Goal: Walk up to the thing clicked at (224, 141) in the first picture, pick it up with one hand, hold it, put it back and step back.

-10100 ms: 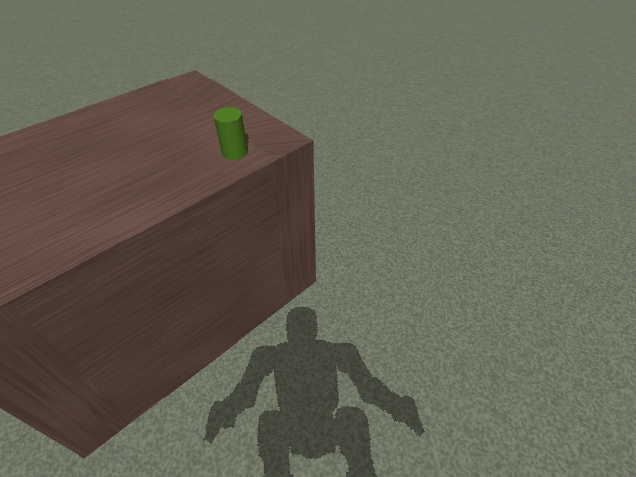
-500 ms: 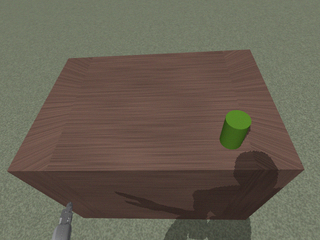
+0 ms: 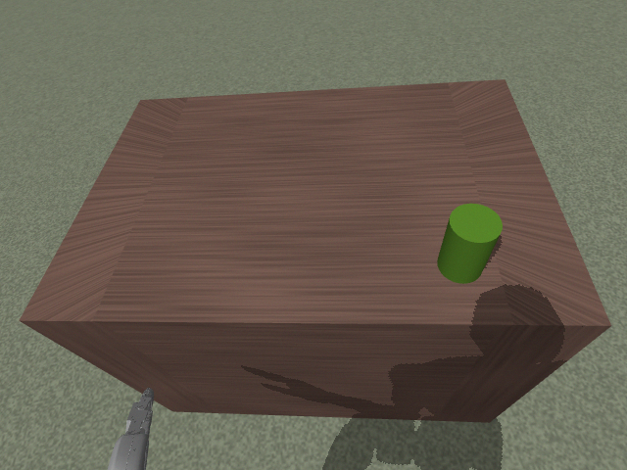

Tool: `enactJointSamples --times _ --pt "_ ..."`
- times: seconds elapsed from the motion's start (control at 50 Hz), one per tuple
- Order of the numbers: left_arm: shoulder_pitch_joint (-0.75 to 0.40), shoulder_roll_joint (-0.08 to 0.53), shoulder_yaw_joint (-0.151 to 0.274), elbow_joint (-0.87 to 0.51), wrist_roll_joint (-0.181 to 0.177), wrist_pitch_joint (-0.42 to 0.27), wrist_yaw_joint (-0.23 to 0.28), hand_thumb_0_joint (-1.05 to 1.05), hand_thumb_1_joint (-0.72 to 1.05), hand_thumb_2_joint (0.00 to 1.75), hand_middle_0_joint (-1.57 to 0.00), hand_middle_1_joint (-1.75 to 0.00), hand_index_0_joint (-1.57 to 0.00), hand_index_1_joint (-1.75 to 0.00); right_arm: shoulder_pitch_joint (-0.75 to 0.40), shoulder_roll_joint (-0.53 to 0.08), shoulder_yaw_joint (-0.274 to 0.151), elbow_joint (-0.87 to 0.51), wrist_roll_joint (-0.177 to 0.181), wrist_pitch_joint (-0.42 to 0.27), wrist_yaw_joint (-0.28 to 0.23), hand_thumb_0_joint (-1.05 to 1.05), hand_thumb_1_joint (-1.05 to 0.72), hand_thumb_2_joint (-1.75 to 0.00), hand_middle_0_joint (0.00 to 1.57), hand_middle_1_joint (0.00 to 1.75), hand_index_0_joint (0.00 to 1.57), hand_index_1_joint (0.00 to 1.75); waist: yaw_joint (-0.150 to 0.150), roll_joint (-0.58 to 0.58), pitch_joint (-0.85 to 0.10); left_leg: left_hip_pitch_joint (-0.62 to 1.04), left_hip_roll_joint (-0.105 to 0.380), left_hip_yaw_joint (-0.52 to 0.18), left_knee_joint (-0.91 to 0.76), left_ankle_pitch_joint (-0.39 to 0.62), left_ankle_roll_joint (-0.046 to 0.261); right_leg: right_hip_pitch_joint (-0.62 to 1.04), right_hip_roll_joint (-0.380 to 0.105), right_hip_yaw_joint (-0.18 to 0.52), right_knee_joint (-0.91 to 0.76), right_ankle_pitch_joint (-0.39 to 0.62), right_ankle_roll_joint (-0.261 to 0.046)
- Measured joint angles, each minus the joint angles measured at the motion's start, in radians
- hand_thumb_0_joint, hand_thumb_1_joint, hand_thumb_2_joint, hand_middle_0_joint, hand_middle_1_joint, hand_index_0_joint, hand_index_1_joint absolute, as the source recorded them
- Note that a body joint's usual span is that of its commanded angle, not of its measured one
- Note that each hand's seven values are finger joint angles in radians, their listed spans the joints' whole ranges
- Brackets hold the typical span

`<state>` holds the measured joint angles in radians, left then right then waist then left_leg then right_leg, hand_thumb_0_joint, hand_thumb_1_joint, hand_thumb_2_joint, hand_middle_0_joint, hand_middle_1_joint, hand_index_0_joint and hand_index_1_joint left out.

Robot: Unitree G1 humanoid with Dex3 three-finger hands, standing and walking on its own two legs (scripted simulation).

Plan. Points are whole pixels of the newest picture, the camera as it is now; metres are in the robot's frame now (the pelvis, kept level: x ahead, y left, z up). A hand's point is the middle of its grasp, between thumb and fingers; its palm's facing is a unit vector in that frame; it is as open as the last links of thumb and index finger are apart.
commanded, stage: go down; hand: right
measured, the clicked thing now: (467, 245) +0.46 -0.18 -0.03
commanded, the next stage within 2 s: approach in 0.90 s
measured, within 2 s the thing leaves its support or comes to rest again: neither
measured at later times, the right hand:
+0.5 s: hand out of the picture +0.39 -0.38 +0.11, palm faces +0.19 +0.98 +0.01, open 17.5 cm
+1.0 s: hand out of the picture +0.38 -0.37 +0.10, palm faces +0.19 +0.98 +0.01, open 17.6 cm
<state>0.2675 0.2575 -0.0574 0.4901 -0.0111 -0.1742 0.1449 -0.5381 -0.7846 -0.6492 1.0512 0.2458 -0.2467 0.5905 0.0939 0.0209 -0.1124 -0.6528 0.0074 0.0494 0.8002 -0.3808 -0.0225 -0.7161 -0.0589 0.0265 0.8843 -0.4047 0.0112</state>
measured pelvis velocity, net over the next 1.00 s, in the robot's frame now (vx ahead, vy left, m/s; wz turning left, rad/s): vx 0.00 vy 0.00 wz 0.00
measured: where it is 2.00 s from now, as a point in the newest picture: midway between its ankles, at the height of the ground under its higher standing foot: outside the picture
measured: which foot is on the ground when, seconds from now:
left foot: down 0.00-1.00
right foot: down 0.00-1.00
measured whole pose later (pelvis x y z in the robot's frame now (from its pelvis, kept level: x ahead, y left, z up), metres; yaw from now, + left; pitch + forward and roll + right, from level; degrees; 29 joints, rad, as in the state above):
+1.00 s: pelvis +0.00 +0.00 -0.01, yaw +0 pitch +14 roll +3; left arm 0.30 0.27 -0.06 0.43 -0.01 -0.17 0.14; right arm -0.54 -0.81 -0.67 1.08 0.23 -0.24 0.60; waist 0.11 0.02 -0.12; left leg -0.69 0.00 0.05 0.84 -0.39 -0.02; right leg -0.76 -0.06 0.03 0.92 -0.41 0.01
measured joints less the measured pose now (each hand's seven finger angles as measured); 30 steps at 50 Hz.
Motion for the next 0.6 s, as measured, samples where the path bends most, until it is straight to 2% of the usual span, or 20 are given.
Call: enactJointSamples --times 0.26,0.6 --pt "0.010 0.006 -0.001 -0.032 0.001 0.004 -0.006 -0.01 -0.54 0.07 -0.06 -0.05 -0.06 -0.05 -0.045 -0.038 0.000 0.033 -0.018 0.008 -0.003 -0.01 0.57 -0.05 0.05 0.05 0.05 0.05 0.014 0.001 -0.007 -0.028 -0.002 0.001 0.015 -0.003 -0.002 -0.033 -0.002 0.002 0.024 -0.008 -0.002" --pt "0.021 0.003 -0.009 -0.054 0.000 0.013 -0.012 -0.01 -0.54 0.07 -0.06 -0.05 -0.06 -0.05 -0.016 -0.017 -0.011 0.015 -0.021 0.012 -0.004 -0.01 0.55 -0.05 0.05 0.05 0.05 0.05 0.012 -0.001 -0.013 -0.022 -0.002 0.004 0.021 -0.011 -0.001 -0.027 -0.002 0.006 0.028 -0.013 -0.001"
